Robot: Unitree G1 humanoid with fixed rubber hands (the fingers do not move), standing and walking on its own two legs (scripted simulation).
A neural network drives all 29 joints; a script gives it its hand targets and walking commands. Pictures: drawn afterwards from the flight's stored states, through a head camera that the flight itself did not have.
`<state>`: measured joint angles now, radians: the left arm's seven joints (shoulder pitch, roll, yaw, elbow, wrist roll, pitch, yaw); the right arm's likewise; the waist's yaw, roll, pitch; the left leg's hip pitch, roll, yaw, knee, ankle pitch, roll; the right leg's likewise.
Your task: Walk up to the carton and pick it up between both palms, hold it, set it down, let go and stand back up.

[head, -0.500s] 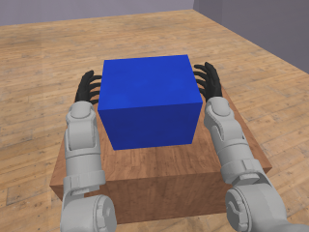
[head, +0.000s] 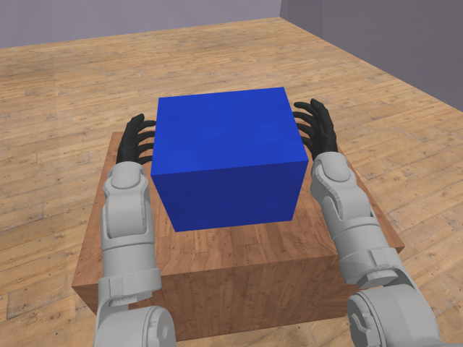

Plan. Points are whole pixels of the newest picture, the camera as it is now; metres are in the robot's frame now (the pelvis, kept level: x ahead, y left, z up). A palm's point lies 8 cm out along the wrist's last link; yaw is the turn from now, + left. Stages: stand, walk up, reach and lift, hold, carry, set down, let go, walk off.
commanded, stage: hold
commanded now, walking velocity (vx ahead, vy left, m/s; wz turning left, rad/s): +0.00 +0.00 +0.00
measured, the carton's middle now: (227, 161) +0.40 +0.01 +0.13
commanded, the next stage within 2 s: none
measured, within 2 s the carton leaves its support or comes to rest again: neither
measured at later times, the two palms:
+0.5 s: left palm (130, 156) +0.37 +0.18 +0.17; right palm (318, 142) +0.38 -0.14 +0.19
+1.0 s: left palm (132, 159) +0.36 +0.17 +0.17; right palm (319, 146) +0.37 -0.14 +0.18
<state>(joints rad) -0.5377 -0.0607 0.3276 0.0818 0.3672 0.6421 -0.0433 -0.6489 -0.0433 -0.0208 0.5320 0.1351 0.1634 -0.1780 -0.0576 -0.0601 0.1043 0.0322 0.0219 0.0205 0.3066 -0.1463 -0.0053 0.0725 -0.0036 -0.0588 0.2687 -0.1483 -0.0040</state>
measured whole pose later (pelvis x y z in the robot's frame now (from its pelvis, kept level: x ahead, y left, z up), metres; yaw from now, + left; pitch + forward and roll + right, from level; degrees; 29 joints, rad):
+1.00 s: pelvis +0.00 +0.00 +0.00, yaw +1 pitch -10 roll +0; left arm -0.61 -0.04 0.34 0.19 0.37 0.62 -0.03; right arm -0.71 -0.02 -0.10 0.63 0.07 0.14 -0.15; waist -0.06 -0.06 0.09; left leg 0.00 0.02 0.01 0.30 -0.13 -0.01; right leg 0.04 -0.01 -0.08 0.28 -0.15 -0.01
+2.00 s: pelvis +0.00 +0.00 +0.00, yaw +2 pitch -9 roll -1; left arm -0.61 -0.02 0.33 0.19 0.35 0.62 -0.03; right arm -0.71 -0.01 -0.10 0.64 0.08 0.13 -0.16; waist -0.05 -0.07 0.08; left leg -0.02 0.02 0.00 0.31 -0.13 -0.01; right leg 0.03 -0.01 -0.09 0.27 -0.15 -0.01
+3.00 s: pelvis +0.00 +0.00 +0.00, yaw +1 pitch -10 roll -1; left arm -0.59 -0.03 0.34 0.16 0.37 0.65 -0.04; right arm -0.71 -0.01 -0.08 0.64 0.10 0.15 -0.17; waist -0.06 -0.08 0.09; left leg 0.00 0.02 0.01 0.32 -0.14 0.00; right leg 0.06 -0.01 -0.09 0.27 -0.15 -0.01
